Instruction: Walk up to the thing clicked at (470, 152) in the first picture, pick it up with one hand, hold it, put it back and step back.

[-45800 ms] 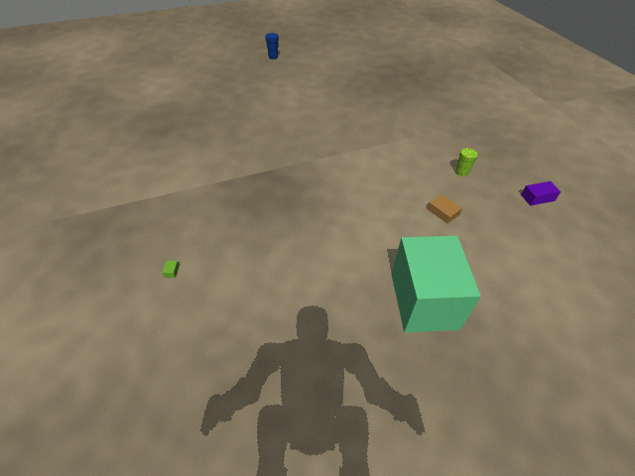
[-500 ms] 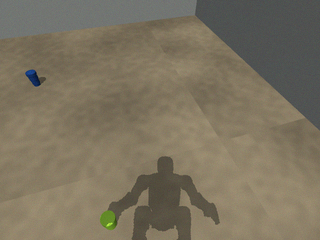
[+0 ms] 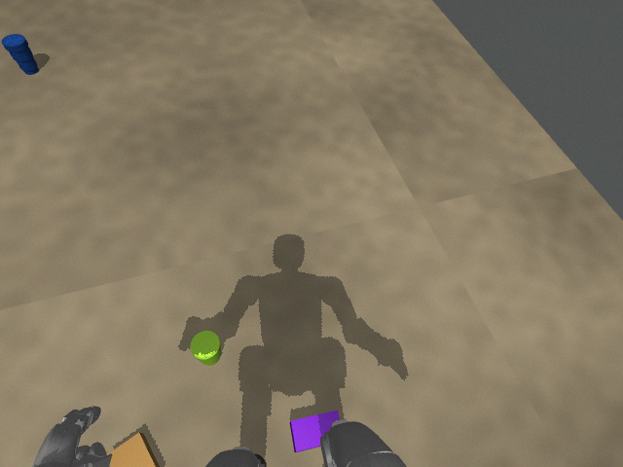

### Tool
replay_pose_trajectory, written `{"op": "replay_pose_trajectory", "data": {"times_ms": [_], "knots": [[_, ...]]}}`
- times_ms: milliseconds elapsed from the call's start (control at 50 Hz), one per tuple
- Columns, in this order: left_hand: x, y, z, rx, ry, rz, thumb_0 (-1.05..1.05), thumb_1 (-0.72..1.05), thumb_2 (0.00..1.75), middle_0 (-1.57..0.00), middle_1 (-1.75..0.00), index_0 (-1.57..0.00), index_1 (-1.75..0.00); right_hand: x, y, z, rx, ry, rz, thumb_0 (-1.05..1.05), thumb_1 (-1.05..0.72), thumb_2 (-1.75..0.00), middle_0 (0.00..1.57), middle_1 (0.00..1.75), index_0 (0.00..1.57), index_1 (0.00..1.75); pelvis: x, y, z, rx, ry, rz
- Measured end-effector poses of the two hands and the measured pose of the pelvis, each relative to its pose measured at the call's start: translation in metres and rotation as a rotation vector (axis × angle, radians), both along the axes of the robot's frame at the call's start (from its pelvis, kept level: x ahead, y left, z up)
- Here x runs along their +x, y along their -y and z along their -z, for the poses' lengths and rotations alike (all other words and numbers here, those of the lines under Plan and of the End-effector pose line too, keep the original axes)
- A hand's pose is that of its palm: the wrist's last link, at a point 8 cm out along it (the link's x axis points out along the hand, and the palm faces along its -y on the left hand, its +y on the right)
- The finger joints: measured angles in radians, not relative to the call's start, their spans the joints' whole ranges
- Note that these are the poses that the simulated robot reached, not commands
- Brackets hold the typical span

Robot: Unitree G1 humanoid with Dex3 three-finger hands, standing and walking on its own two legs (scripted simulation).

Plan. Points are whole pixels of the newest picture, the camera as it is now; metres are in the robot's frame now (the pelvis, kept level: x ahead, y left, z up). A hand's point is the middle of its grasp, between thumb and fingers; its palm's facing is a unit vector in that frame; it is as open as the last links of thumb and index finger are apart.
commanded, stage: step back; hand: left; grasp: from the side
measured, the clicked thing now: (208, 350) +0.43 +0.23 -0.70
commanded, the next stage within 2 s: none
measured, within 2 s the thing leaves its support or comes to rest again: neither
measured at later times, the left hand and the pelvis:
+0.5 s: hand out of the picture +0.01 +0.24 -0.14, palm faces -0.05 -0.91 -0.41, open 7.4 cm; pelvis -0.11 -0.02 +0.00, yaw -3 degrees
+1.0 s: hand out of the picture -0.16 +0.26 -0.16, palm faces -0.07 -0.92 -0.39, open 7.4 cm; pelvis -0.26 -0.01 -0.01, yaw -5 degrees
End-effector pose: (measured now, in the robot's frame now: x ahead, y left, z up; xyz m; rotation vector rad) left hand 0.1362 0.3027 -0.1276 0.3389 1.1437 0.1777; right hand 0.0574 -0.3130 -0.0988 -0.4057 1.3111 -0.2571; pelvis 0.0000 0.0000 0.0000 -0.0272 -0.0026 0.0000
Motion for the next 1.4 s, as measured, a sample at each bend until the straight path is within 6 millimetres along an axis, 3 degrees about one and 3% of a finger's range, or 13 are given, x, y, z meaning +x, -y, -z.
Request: {"op": "replay_pose_trajectory", "data": {"times_ms": [140, 260, 380, 520, 640, 780, 880, 980, 1080, 1200, 1300, 1400], "knots": [[-0.044, 0.003, 0.001, 0.014, -0.073, 0.033, 0.0, 0.9, 0.9, -0.21, -0.3, -0.2, -0.3, -0.009, -0.004, 0.007, 0.022, 0.107, 0.015, 0.01, -0.9, -0.89, 0.21, 0.3, 0.2, 0.3, -0.024, 0.0, 0.004, 0.015, 0.015, 0.049], [-0.078, 0.012, -0.001, 0.048, -0.062, 0.046, 0.0, 0.9, 0.9, -0.21, -0.3, -0.2, -0.3, -0.025, 0.009, 0.026, 0.058, 0.169, 0.015, 0.01, -0.9, -0.89, 0.21, 0.3, 0.21, 0.3, -0.053, 0.013, 0.017, 0.023, 0.039, 0.086], [-0.118, 0.023, -0.02, 0.052, -0.04, 0.029, 0.0, 0.9, 0.9, -0.21, -0.3, -0.2, -0.3, -0.053, 0.019, 0.025, 0.082, 0.152, 0.032, 0.01, -0.9, -0.89, 0.21, 0.3, 0.2, 0.3, -0.079, 0.021, 0.007, 0.045, 0.046, 0.078], [-0.131, 0.018, -0.03, 0.058, 0.032, 0.026, 0.01, 0.9, 0.9, -0.21, -0.3, -0.2, -0.3, -0.099, 0.024, 0.017, 0.036, 0.085, -0.003, 0.01, -0.9, -0.9, 0.21, 0.3, 0.2, 0.3, -0.111, 0.013, 0.002, 0.037, 0.005, 0.035], [-0.15, 0.0, -0.008, 0.018, 0.101, 0.01, 0.0, 0.9, 0.9, -0.21, -0.3, -0.2, -0.3, -0.132, 0.005, 0.017, -0.003, 0.058, -0.05, 0.01, -0.9, -0.9, 0.21, 0.3, 0.2, 0.3, -0.15, -0.001, 0.015, 0.05, 0.039, -0.006], [-0.202, -0.005, -0.008, -0.026, 0.039, -0.024, 0.0, 0.9, 0.9, -0.21, -0.3, -0.2, -0.3, -0.162, -0.015, -0.01, 0.003, 0.107, -0.071, 0.01, -0.9, -0.89, 0.21, 0.3, 0.21, 0.3, -0.183, -0.007, -0.002, -0.008, 0.03, 0.003], [-0.247, -0.011, -0.007, -0.004, -0.003, -0.021, 0.0, 0.9, 0.9, -0.21, -0.3, -0.2, -0.3, -0.171, -0.011, -0.018, -0.01, 0.179, -0.076, 0.01, -0.9, -0.89, 0.21, 0.3, 0.21, 0.3, -0.214, -0.003, -0.002, -0.009, 0.024, 0.034], [-0.291, -0.007, -0.003, 0.032, -0.061, 0.01, 0.0, 0.9, 0.9, -0.2, -0.3, -0.2, -0.3, -0.191, 0.004, -0.01, -0.005, 0.245, -0.077, 0.01, -0.9, -0.89, 0.21, 0.3, 0.21, 0.3, -0.251, 0.006, 0.007, 0.007, 0.029, 0.074], [-0.338, 0.011, -0.006, 0.06, -0.075, 0.021, 0.0, 0.9, 0.9, -0.2, -0.3, -0.2, -0.3, -0.228, 0.028, 0.013, 0.021, 0.266, -0.045, 0.01, -0.9, -0.89, 0.21, 0.3, 0.21, 0.3, -0.292, 0.02, 0.018, -0.017, 0.055, 0.077], [-0.39, 0.026, -0.031, 0.068, -0.066, -0.003, 0.0, 0.9, 0.9, -0.21, -0.3, -0.2, -0.3, -0.293, 0.034, 0.018, 0.061, 0.177, 0.001, 0.01, -0.9, -0.89, 0.21, 0.3, 0.2, 0.3, -0.323, 0.029, 0.003, 0.064, 0.046, 0.072], [-0.399, 0.023, -0.038, 0.085, -0.005, 0.002, 0.01, 0.9, 0.9, -0.21, -0.3, -0.21, -0.3, -0.35, 0.034, 0.022, 0.051, 0.091, -0.006, 0.01, -0.9, -0.9, 0.21, 0.3, 0.2, 0.3, -0.353, 0.027, 0.002, 0.053, 0.021, 0.032], [-0.405, 0.014, -0.024, 0.067, 0.096, -0.001, 0.0, 0.9, 0.9, -0.21, -0.3, -0.2, -0.3, -0.394, 0.022, 0.028, 0.028, 0.018, -0.049, 0.01, -0.9, -0.9, 0.21, 0.3, 0.2, 0.3, -0.391, 0.02, 0.014, 0.026, 0.023, -0.031]]}}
